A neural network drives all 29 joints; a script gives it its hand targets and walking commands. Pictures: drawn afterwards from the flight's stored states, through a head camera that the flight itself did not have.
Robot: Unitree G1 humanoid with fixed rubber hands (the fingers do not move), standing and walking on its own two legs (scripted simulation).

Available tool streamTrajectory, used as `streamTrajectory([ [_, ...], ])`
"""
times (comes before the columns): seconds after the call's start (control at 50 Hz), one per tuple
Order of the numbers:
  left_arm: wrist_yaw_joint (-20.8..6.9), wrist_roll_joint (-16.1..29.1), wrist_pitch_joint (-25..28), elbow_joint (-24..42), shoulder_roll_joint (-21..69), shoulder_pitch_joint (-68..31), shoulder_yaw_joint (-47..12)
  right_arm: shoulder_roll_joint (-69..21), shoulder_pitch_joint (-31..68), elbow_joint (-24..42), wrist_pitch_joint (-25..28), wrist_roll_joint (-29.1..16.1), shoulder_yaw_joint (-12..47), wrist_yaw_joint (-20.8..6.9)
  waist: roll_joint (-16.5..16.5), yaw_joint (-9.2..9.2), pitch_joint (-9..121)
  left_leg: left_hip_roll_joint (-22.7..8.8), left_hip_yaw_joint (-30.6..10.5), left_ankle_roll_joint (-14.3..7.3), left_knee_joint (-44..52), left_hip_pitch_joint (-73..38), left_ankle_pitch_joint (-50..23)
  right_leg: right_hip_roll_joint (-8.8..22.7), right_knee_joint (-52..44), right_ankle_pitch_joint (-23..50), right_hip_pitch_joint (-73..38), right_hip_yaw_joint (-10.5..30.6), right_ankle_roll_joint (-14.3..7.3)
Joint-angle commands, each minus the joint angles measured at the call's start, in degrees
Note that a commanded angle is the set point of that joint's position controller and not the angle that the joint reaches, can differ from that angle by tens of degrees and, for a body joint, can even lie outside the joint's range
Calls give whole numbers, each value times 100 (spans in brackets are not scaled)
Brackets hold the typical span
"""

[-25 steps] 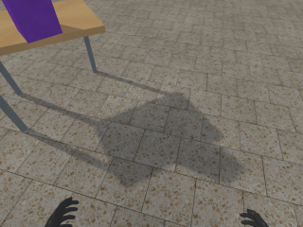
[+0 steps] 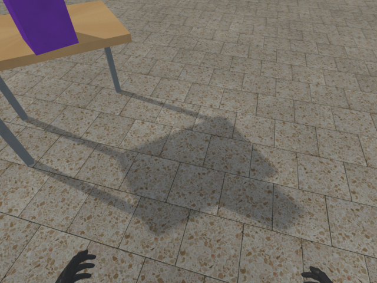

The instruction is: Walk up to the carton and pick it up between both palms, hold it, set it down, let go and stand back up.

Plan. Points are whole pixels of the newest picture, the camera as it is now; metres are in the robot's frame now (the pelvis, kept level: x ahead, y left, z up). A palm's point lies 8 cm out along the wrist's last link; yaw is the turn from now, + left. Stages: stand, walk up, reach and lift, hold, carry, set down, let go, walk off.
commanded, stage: stand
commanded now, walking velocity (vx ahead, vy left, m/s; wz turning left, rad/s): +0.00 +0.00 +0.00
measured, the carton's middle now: (39, 14) +1.18 +0.70 +0.06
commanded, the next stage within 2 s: none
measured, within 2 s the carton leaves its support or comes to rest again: neither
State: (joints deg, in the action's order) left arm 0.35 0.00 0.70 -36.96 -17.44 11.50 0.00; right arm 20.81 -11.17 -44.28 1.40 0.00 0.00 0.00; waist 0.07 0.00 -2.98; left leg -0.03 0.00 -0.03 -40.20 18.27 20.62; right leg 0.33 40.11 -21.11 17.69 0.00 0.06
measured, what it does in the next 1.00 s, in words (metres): stands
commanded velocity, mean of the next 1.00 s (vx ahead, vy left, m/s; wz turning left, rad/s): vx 0.00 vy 0.00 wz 0.00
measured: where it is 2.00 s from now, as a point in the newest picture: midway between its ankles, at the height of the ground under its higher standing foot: outside the picture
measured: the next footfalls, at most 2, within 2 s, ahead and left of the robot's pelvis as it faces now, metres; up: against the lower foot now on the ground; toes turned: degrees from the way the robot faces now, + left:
none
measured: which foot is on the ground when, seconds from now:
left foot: down 0.00-1.00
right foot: down 0.00-1.00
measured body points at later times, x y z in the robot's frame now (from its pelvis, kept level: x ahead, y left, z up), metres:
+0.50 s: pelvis -0.01 +0.00 +0.00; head +0.00 +0.01 +0.45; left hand +0.13 +0.27 -0.10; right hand +0.11 -0.30 -0.10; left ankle +0.01 +0.12 -0.72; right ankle +0.00 -0.12 -0.72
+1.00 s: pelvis -0.01 +0.00 +0.00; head -0.01 +0.00 +0.45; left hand +0.11 +0.27 -0.11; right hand +0.09 -0.31 -0.11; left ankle +0.01 +0.12 -0.72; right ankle +0.00 -0.12 -0.72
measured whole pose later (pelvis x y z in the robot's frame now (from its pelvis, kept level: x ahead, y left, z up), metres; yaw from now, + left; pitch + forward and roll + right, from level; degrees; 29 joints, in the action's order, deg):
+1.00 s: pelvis -0.01 +0.00 +0.00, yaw +0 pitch -2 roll +0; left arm 0.2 0.0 0.8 -43.7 -18.2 11.5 0.0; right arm 21.0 -11.2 -50.1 1.4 0.0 0.0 0.0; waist -0.9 0.0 -3.0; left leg 0.0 0.0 0.0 -39.4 18.1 19.0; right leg 0.3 40.0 -19.9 17.9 0.0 -0.1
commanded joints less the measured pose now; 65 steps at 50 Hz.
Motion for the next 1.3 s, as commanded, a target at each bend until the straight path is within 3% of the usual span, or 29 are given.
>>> streamTrajectory([
  [0.0, 34, -65, 285, -73, -1409, -359, 382, 1225, 460, 146, 195, 125, -481, 35, -346, -56, 531, -552, -534, -427, 752, -490, -1264, 609, -968, 1348, -116, 611, -431],
  [0.02, 18, -149, 267, -109, -1503, -324, 451, 1218, 335, 180, 197, 137, -443, 46, -112, -4, 752, -479, -527, -404, 741, -510, -1431, 544, -896, 1389, -207, 658, -394],
  [0.08, 86, -114, 269, -233, -1458, -450, 386, 946, 227, 135, 156, 5, -276, 15, -417, 126, 506, -579, -484, -409, 867, -308, -1428, 588, -962, 1505, -177, 602, -433],
  [0.1, 67, -108, 293, -142, -1440, -379, 410, 1066, 272, 9, 213, 2, -353, 18, -326, 20, 406, -553, -543, -455, 786, -305, -1389, 510, -963, 1431, -229, 590, -410],
  [0.16, 65, -151, 277, -264, -1528, -489, 381, 1134, 169, 35, 159, 91, -388, 30, -201, 131, 425, -473, -534, -391, 898, -161, -1191, 624, -1015, 1243, -180, 635, -419],
  [0.2, 41, -86, 222, -276, -1513, -199, 406, 1304, 417, -27, 153, 81, -426, 41, -204, -71, 575, -533, -569, -406, 943, -307, -1307, 454, -864, 1151, -312, 402, -321],
  [0.24, 44, -143, 206, -336, -1509, -336, 423, 1247, 580, 46, 163, 93, -438, 69, 47, -43, 378, -564, -568, -422, 927, -309, -1443, 411, -780, 1230, -176, 353, -301],
  [0.26, 83, -132, 190, -321, -1502, -329, 405, 1207, 379, 31, 194, 24, -392, 42, -174, 68, 522, -499, -535, -363, 946, -437, -1417, 444, -902, 1163, -124, 501, -336],
  [0.32, 24, -84, 206, -397, -1376, -274, 348, 1107, 450, -7, 246, 118, -313, 19, 193, -78, 684, -580, -601, -469, 811, -427, -1463, 395, -770, 1188, -255, 350, -276],
  [0.36, 3, -141, 221, -439, -1549, -398, 417, 1153, 435, -119, 131, 73, -366, 60, -280, -24, 442, -529, -577, -404, 921, -232, -1173, 454, -907, 1160, -188, 557, -368],
  [0.4, 24, -154, 219, -420, -1342, -472, 346, 1322, 453, -82, 180, 139, -427, 46, 142, 37, 41, -521, -745, -416, 1119, -34, -600, 505, -1130, 695, 13, 660, -377],
  [0.42, 17, -195, 261, -455, -1442, -436, 368, 971, 400, 19, 184, 70, -300, 23, -276, 29, 291, -529, -711, -434, 1153, -109, -568, 531, -1133, 538, -166, 608, -400],
  [0.44, 27, -123, 276, -522, -1582, -269, 421, 1184, 273, -84, 176, 62, -396, -20, -133, 26, 388, -478, -506, -349, 943, -285, -687, 561, -1206, 737, -163, 732, -441],
  [0.5, -1, -79, 170, -576, -1416, -236, 330, 1251, 450, -161, 194, 100, -350, 22, -138, -121, 177, -654, -883, -452, 1212, -7, -731, 521, -1069, 753, -244, 529, -437],
  [0.62, 14, -97, 187, -563, -1625, -467, 436, 1011, 578, -168, 111, 59, -255, -16, -107, -33, 353, -535, -666, -329, 1195, -197, -766, 536, -1184, 786, -101, 717, -354],
  [0.66, -18, -20, 138, -639, -1305, -123, 360, 1323, 534, -296, 211, 96, -354, 33, 449, -204, 354, -706, -824, -400, 1361, -125, -1149, 480, -845, 1043, -263, 460, -356],
  [0.68, 1, -147, 191, -717, -1456, -119, 387, 1224, 377, -309, 232, 73, -307, 14, 72, -60, 399, -827, -955, -419, 1300, -120, -1089, 548, -968, 1095, -497, 544, -399],
  [0.74, 0, -82, 231, -639, -1418, -399, 305, 1057, 497, -364, 168, 18, -279, 7, -267, 16, 381, -572, -638, -337, 901, -371, -1234, 616, -1299, 1122, -167, 724, -409],
  [0.86, 70, -142, 231, -795, -1596, -347, 360, 1175, 313, -445, 65, 28, -315, 0, 98, 113, 502, -510, -471, -312, 1017, -348, -1466, 589, -1088, 1537, -317, 716, -344],
  [0.88, 47, -81, 206, -825, -1630, -465, 428, 1142, 483, -470, 126, 101, -267, 3, -169, -12, 240, -568, -636, -386, 1147, -258, -1348, 571, -1206, 1272, -229, 688, -366],
  [0.9, 23, -85, 207, -770, -1385, -348, 338, 1110, 411, -396, 146, 42, -281, 18, -32, 76, 344, -534, -572, -340, 1111, -426, -1274, 622, -1231, 1203, -199, 723, -391],
  [0.92, 22, -94, 221, -731, -1484, -402, 330, 1020, 507, -370, 128, 6, -262, 3, -388, -82, 493, -564, -682, -418, 1053, -352, -1194, 575, -1221, 1055, -315, 625, -377],
  [0.96, 55, -91, 202, -784, -1420, -475, 311, 952, 480, -413, 179, 55, -241, 22, -245, 124, 393, -517, -574, -367, 1051, -585, -1172, 724, -1396, 888, -43, 927, -445],
  [1.02, -12, -23, 164, -820, -1438, -412, 388, 1250, 526, -467, 198, 119, -282, 27, -24, -120, 252, -648, -777, -418, 1301, -253, -1185, 447, -1045, 1051, -175, 539, -315],
  [1.06, 6, -38, 257, -827, -1434, -215, 380, 1076, 641, -478, 193, 83, -240, 5, 97, -193, 540, -698, -768, -454, 1336, -248, -1131, 590, -1119, 984, -472, 702, -389],
  [1.1, -1, -87, 213, -788, -1462, -460, 386, 1201, 549, -521, 221, 66, -263, -7, -34, -23, 361, -692, -843, -409, 1424, -207, -1075, 449, -1072, 1138, -350, 558, -364],
  [1.18, 30, -107, 247, -845, -1506, -590, 346, 1076, 593, -536, 172, 70, -222, -20, -242, -16, 189, -560, -564, -364, 1261, -249, -1112, 529, -1258, 1149, -153, 730, -371],
  [1.24, 20, -138, 184, -771, -1594, -556, 416, 1296, 387, -615, 171, 94, -278, 24, 67, 111, 315, -522, -630, -268, 1344, -440, -814, 525, -1358, 716, -123, 690, -352],
  [1.28, -24, -56, 196, -877, -1288, -279, 316, 1358, 628, -510, 214, 81, -319, -15, 3, -127, 449, -673, -792, -395, 1438, -240, -404, 454, -1276, 463, -426, 520, -332],
])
